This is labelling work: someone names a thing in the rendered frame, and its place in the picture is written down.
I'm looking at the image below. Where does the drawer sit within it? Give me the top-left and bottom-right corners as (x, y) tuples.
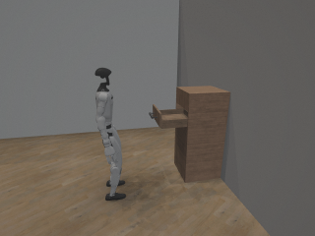
(153, 104), (188, 129)

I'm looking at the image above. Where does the robot right forearm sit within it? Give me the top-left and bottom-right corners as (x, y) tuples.
(97, 117), (111, 147)

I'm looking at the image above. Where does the robot left thigh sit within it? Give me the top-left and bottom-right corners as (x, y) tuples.
(110, 128), (122, 162)

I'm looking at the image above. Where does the robot right hand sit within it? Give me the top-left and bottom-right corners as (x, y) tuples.
(104, 145), (118, 164)

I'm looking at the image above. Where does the robot right upper arm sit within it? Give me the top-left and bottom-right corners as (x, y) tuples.
(95, 92), (108, 122)

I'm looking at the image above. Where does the handle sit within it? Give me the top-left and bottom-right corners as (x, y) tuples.
(149, 112), (158, 119)

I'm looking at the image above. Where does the robot torso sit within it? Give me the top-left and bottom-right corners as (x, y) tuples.
(95, 89), (114, 137)

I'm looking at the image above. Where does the cabinet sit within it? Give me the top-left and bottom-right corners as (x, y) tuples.
(174, 86), (230, 183)

